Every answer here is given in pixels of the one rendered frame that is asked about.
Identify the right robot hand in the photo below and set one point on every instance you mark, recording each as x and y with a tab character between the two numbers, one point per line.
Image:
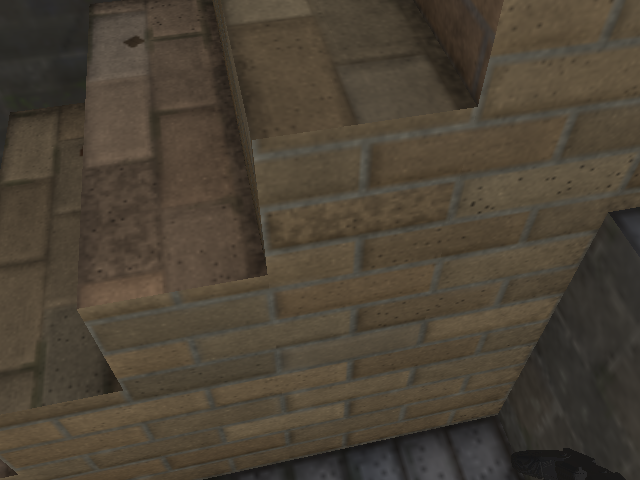
560	465

